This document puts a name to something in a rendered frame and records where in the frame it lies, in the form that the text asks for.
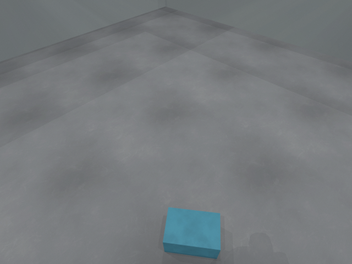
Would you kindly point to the carton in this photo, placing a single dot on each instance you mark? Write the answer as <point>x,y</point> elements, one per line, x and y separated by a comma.
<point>191,232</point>

